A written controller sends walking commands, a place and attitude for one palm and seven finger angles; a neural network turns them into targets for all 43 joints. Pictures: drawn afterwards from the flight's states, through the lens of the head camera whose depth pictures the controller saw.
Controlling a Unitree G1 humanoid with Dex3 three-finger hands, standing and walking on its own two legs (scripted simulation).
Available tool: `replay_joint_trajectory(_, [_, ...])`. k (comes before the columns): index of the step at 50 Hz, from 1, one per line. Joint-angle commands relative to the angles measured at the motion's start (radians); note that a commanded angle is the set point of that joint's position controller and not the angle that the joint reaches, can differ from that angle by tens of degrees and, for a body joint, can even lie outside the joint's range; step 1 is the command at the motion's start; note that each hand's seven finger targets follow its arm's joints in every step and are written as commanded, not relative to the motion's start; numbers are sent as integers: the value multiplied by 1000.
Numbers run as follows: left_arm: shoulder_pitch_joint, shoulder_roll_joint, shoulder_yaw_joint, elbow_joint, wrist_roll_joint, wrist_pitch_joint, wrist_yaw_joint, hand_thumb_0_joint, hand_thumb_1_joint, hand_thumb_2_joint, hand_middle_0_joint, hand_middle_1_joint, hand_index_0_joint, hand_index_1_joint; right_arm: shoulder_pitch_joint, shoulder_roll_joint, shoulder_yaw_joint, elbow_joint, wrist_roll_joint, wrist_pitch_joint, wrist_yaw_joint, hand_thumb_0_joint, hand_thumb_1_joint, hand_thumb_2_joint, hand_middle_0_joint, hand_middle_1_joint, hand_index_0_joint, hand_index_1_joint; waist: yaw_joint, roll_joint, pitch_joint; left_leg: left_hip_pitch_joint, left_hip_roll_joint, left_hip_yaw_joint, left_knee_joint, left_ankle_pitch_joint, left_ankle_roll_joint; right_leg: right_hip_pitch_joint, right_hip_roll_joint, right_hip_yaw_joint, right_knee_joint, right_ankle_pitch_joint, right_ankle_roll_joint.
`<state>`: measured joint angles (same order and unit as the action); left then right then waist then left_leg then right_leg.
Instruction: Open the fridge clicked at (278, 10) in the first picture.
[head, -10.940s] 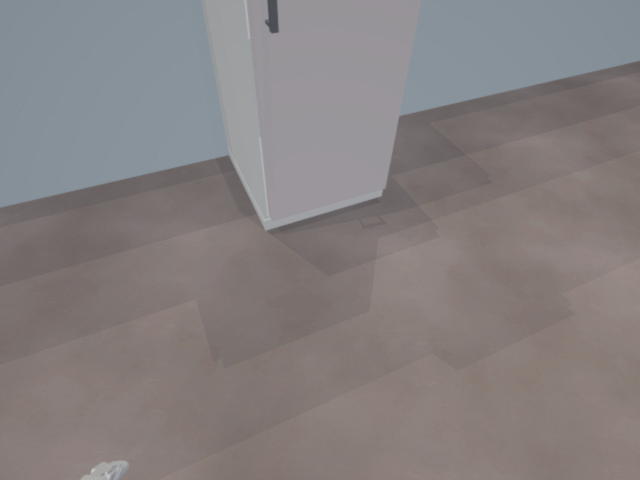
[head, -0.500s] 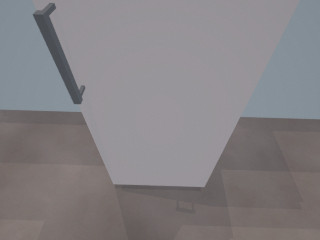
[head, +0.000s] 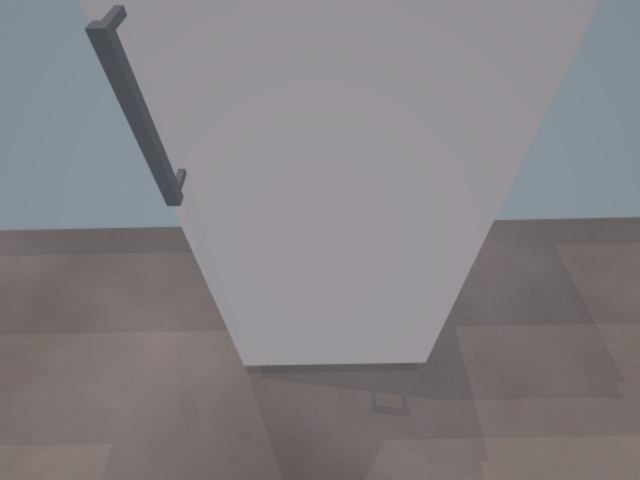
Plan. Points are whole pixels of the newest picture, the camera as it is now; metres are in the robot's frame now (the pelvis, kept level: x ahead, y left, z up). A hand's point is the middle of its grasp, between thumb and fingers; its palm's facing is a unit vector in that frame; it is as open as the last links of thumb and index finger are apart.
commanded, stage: come to a stop and stand still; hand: left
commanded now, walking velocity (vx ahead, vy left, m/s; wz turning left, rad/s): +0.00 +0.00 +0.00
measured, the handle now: (149, 119) +0.48 +0.24 +0.20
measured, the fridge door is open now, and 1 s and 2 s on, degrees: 0 0 0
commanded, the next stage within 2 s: look again from close up in 1.28 s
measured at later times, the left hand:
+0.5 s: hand out of the picture +0.03 +0.16 -0.17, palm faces -0.01 -0.98 -0.21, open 7.4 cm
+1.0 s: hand out of the picture +0.05 +0.18 -0.17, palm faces -0.02 -0.97 -0.22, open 7.4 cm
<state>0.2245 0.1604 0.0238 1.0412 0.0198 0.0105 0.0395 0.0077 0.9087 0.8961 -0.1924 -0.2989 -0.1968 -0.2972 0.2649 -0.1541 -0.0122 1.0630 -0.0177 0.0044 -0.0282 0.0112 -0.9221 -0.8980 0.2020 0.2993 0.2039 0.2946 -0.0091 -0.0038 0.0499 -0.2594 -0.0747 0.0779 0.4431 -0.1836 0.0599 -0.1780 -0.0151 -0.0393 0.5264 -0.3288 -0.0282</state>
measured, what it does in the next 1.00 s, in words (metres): stands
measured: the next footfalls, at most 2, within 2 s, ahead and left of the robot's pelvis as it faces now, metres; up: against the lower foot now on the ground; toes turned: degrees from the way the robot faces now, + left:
none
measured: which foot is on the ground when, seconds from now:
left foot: down 0.00-1.00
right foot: down 0.00-1.00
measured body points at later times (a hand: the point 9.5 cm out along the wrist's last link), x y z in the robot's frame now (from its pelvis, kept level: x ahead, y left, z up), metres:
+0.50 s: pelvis +0.03 -0.01 +0.00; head +0.04 -0.01 +0.45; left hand +0.03 +0.21 -0.16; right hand +0.02 -0.22 -0.16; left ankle +0.03 +0.09 -0.73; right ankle -0.04 -0.09 -0.73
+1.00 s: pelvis +0.03 -0.01 +0.00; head +0.05 -0.01 +0.45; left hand +0.05 +0.23 -0.15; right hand +0.07 -0.24 -0.15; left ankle +0.03 +0.09 -0.73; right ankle -0.04 -0.09 -0.73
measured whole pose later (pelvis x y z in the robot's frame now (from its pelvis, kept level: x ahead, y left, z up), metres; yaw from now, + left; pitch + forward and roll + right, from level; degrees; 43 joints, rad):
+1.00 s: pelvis +0.03 -0.01 +0.00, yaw -2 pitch -1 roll +1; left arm 0.27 0.19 -0.02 1.07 0.01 -0.01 0.04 0.01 0.91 0.90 -0.20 -0.30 -0.20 -0.30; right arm 0.20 -0.18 0.02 1.10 -0.01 -0.02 -0.04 0.01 -0.91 -0.90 0.20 0.30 0.20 0.29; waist 0.01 -0.02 0.04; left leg -0.20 -0.02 0.08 0.46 -0.25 0.04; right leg -0.08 0.04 -0.02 0.44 -0.35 -0.06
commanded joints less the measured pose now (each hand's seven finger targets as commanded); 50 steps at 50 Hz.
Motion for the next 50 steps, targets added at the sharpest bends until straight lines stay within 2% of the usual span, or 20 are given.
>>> replay_joint_trajectory(1, [78, 117, -2, 9, -9, -39, 0, 0, 900, 900, -200, -300, -200, -300, 41, -58, -2, 2, 5, -25, 3, 0, -900, -900, 200, 300, 200, 300, -5, -153, 9, 48, 124, -114, -64, 4, -48, -28, -200, 190, -247, 175, -63])
replay_joint_trajectory(2, [66, 98, -6, 12, -11, -43, 0, 0, 900, 900, -200, -300, -200, -300, 51, -63, 1, 22, 2, -21, 3, 0, -900, -900, 200, 300, 200, 300, -9, -163, 37, 86, 137, -123, -68, 49, -46, -68, -163, 163, -247, 153, -56])
replay_joint_trajectory(3, [80, 85, -8, 16, -8, -43, 2, 0, 900, 900, -200, -300, -200, -300, 73, -57, 2, 36, 3, -22, 1, 0, -900, -900, 200, 300, 200, 300, -7, -124, 52, 96, 150, -126, -69, 100, -40, -61, -140, 140, -241, 183, -47])
replay_joint_trajectory(4, [179, 72, -15, 29, 13, -68, 41, 0, 900, 900, -200, -300, -200, -300, 8, -120, 4, -36, 0, -38, 10, 0, -900, -900, 200, 300, 200, 300, 28, -53, 71, 42, 164, -116, 122, 137, -48, -74, -136, 193, -193, 527, -4])
replay_joint_trajectory(5, [112, 131, -16, -24, -3, -67, 31, 0, 900, 900, -200, -300, -200, -300, 62, -75, 6, -52, 2, -24, 17, 0, -900, -900, 200, 300, 200, 300, -26, -40, 48, -4, 142, -113, 103, -115, -41, -97, -177, 199, -241, 161, -41])
replay_joint_trajectory(6, [78, 113, -24, -42, -5, -64, 20, 0, 900, 900, -200, -300, -200, -300, 57, -74, 6, -37, -6, -17, 19, 0, -900, -900, 200, 300, 200, 300, -28, 61, 112, -15, 131, -113, 96, -131, -44, -173, -158, 209, -264, -61, -73])
replay_joint_trajectory(7, [77, 120, -23, -48, -7, -63, 17, 0, 900, 900, -200, -300, -200, -300, 83, -70, 10, -34, -7, -13, 24, 0, -900, -900, 200, 300, 200, 300, -41, 57, 116, -41, 131, -109, 101, -123, -42, -180, -129, 196, -262, -154, -87])
replay_joint_trajectory(8, [91, 116, -19, -51, -5, -70, 16, 0, 900, 900, -200, -300, -200, -300, 98, -60, 13, -35, -10, -21, 24, 0, -900, -900, 200, 300, 200, 300, -32, 120, 67, -13, 137, -103, 95, -35, -40, -134, -131, 177, -225, -9, -92])
replay_joint_trajectory(9, [103, 122, -20, -48, -10, -70, 15, 0, 900, 900, -200, -300, -200, -300, 107, -60, 18, -43, -6, -25, 21, 0, -900, -900, 200, 300, 200, 300, -29, 103, 29, -2, 139, -115, 77, -24, -33, -94, -116, 169, -195, 31, -89])
replay_joint_trajectory(11, [111, 107, -24, -38, -12, -64, 13, 0, 900, 900, -200, -300, -200, -300, 106, -70, 19, -47, -3, -28, 13, 0, -900, -900, 200, 300, 200, 300, -20, 64, 15, -5, 149, -128, 49, -22, -20, -73, -92, 154, -168, 38, -79])
replay_joint_trajectory(14, [128, 93, -30, -23, -11, -58, 11, 0, 900, 900, -200, -300, -200, -300, 97, -83, 23, -47, 1, -36, 6, 0, -900, -900, 200, 300, 200, 300, -5, 18, 16, 2, 159, -140, 21, 42, -11, -34, -76, 136, -135, 152, -60])
replay_joint_trajectory(15, [135, 90, -31, -17, -12, -56, 11, 0, 900, 900, -200, -300, -200, -300, 95, -86, 23, -45, 2, -36, 4, 0, -900, -900, 200, 300, 200, 300, -1, -14, 12, 5, 162, -142, 15, 45, -9, -27, -74, 133, -133, 159, -54])
replay_joint_trajectory(17, [143, 84, -34, -9, -14, -53, 12, 0, 900, 900, -200, -300, -200, -300, 89, -93, 24, -37, 4, -36, 2, 0, -900, -900, 200, 300, 200, 300, 1, -32, 24, 15, 164, -137, 2, 44, -10, -32, -74, 135, -139, 161, -48])
replay_joint_trajectory(19, [153, 89, -34, -3, -13, -52, 12, 0, 900, 900, -200, -300, -200, -300, 86, -93, 24, -26, 5, -39, 0, 0, -900, -900, 200, 300, 200, 300, 6, -26, 6, 32, 165, -132, 3, 103, -7, -3, -76, 128, -125, 243, -42])
replay_joint_trajectory(25, [166, 98, -30, 8, -13, -49, 15, 0, 900, 900, -200, -300, -200, -300, 73, -97, 23, -1, 7, -42, -7, 0, -900, -900, 200, 300, 200, 300, 11, -24, -29, 75, 168, -120, 8, 185, -9, 30, -85, 126, -114, 367, -30])
replay_joint_trajectory(30, [159, 110, -26, 10, -11, -43, 16, 0, 900, 900, -200, -300, -200, -300, 52, -105, 20, 9, 8, -41, -12, 0, -900, -900, 200, 300, 200, 300, 14, 7, -24, 97, 176, -118, 4, 239, -6, 31, -85, 124, -115, 385, -25])
replay_joint_trajectory(33, [162, 115, -25, 14, -8, -44, 14, 0, 900, 900, -200, -300, -200, -300, 35, -108, 18, 8, 9, -40, -13, 0, -900, -900, 200, 300, 200, 300, 15, -17, -22, 102, 176, -110, 7, 238, -7, 38, -90, 126, -121, 434, -21])
replay_joint_trajectory(39, [137, 132, -20, 11, -9, -39, 11, 0, 900, 900, -200, -300, -200, -300, 7, -134, 14, 9, 8, -40, -14, 0, -900, -900, 200, 300, 200, 300, 15, 14, -24, 120, 182, -117, -10, 252, -6, 34, -89, 124, -130, 393, -21])
replay_joint_trajectory(43, [128, 144, -19, 10, -6, -39, 8, 0, 900, 900, -200, -300, -200, -300, -12, -143, 11, 4, 7, -38, -14, 0, -900, -900, 200, 300, 200, 300, 15, -17, -17, 119, 184, -118, -15, 228, -6, 32, -91, 129, -144, 396, -18])
replay_joint_trajectory(50, [104, 162, -16, 7, -8, -38, 4, 0, 900, 900, -200, -300, -200, -300, -38, -167, 8, 3, 7, -38, -12, 0, -900, -900, 200, 300, 200, 300, 16, -11, -33, 131, 187, -125, -37, 213, -6, 37, -97, 132, -157, 364, -18])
